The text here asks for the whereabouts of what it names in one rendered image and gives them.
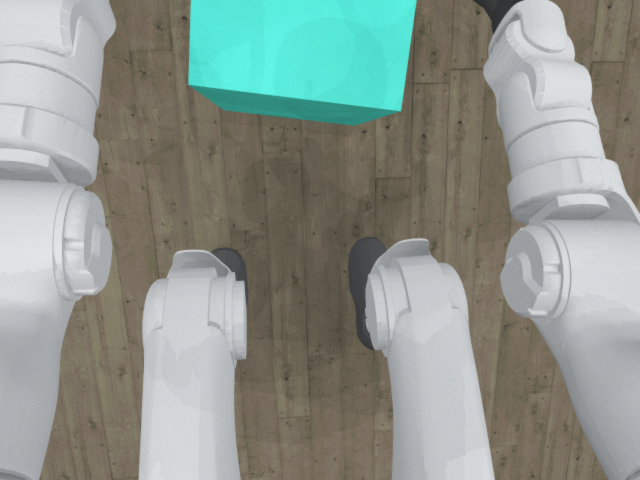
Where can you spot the carton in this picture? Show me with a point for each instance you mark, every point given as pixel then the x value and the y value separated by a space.
pixel 335 61

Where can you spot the right robot hand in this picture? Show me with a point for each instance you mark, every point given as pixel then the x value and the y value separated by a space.
pixel 496 9

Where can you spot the left robot shin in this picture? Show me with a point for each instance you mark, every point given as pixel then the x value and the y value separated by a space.
pixel 155 300

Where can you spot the right robot upper arm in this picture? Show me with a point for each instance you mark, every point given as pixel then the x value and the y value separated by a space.
pixel 579 282

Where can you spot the robot shin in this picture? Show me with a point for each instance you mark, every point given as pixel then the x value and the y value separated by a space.
pixel 420 247
pixel 155 300

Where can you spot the right robot shin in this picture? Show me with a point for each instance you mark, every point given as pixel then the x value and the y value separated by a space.
pixel 420 247

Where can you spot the robot left forearm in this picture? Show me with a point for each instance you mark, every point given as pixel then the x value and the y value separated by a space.
pixel 51 62

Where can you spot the robot right forearm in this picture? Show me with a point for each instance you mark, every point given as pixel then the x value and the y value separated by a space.
pixel 550 131

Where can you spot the left robot upper arm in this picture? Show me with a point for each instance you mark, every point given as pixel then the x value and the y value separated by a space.
pixel 54 248

